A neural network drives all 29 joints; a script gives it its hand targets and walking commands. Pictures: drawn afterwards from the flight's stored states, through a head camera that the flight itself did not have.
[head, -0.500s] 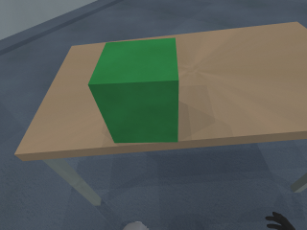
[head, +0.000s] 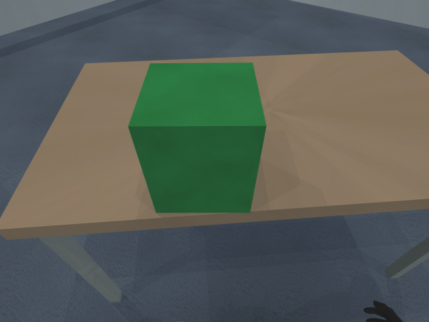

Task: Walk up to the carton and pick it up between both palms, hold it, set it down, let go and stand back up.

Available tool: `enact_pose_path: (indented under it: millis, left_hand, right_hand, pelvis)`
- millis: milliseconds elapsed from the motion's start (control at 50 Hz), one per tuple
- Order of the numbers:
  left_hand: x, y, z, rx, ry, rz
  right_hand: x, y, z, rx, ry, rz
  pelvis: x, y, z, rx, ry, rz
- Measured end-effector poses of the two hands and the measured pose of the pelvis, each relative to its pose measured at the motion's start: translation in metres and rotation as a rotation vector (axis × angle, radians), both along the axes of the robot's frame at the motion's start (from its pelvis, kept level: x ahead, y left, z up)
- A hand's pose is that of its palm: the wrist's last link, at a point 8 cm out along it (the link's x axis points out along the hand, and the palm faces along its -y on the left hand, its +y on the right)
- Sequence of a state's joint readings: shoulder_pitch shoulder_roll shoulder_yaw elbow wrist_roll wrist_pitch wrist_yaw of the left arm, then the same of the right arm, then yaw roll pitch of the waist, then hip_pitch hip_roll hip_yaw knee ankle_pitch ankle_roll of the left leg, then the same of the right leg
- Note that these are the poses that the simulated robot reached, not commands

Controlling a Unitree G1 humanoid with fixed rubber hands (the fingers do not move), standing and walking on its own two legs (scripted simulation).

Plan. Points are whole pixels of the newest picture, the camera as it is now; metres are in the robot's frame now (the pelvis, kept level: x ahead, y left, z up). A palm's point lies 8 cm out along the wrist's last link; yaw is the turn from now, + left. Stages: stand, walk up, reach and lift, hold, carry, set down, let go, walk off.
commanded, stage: walk up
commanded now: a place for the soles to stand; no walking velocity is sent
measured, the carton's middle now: (202, 141) +0.46 +0.04 +0.10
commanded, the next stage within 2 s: reach and lift in 0.92 s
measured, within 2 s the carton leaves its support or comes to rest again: neither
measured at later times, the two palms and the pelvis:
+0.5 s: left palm out of the picture +0.11 +0.31 -0.07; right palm out of the picture +0.13 -0.30 -0.07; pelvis +0.02 +0.00 +0.00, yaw +0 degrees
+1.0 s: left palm out of the picture +0.11 +0.30 -0.08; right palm out of the picture +0.14 -0.31 -0.08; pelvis +0.02 -0.01 +0.01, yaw +0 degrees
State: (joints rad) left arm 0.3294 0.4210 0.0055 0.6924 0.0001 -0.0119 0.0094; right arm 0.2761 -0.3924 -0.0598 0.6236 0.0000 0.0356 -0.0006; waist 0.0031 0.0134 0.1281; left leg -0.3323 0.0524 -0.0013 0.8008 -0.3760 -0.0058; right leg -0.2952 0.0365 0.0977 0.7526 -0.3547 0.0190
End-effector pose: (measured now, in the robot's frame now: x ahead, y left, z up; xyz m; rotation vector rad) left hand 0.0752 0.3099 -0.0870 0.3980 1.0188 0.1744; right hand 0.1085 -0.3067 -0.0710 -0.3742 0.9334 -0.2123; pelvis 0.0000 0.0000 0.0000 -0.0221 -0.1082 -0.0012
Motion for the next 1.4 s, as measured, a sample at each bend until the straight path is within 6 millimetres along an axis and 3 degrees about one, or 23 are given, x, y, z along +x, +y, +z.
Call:
enact_pose_path:
  millis: [320, 940, 1000, 1120, 1220, 1400]
  left_hand:
    - [0.028, 0.002, 0.010, 0.024, 0.016, -0.022]
    - [0.037, -0.004, 0.016, 0.023, -0.018, -0.033]
    - [0.039, -0.005, 0.007, 0.014, 0.066, 0.040]
    - [0.074, -0.034, 0.003, -0.051, 0.054, 0.052]
    - [0.106, -0.060, 0.015, -0.117, -0.061, 0.024]
    - [0.118, -0.052, 0.036, -0.130, -0.153, 0.066]
  right_hand:
    - [0.020, 0.009, -0.005, 0.029, 0.029, 0.039]
    - [0.028, 0.006, 0.001, 0.032, -0.008, 0.042]
    - [0.030, -0.002, -0.004, 0.031, -0.058, 0.046]
    - [0.029, -0.022, 0.000, 0.006, -0.128, -0.001]
    - [0.033, -0.014, 0.004, 0.011, -0.120, 0.050]
    - [0.063, 0.017, 0.031, 0.044, -0.195, 0.160]
  pelvis:
    - [0.019, -0.002, 0.005, 0.002, 0.038, 0.000]
    - [0.020, -0.005, 0.007, 0.006, 0.045, -0.001]
    - [0.018, -0.005, 0.006, 0.007, 0.038, 0.000]
    - [0.016, -0.008, 0.002, 0.012, 0.023, 0.001]
    - [0.019, -0.009, 0.007, 0.013, 0.032, 0.001]
    - [0.025, -0.011, 0.024, 0.013, 0.059, 0.004]
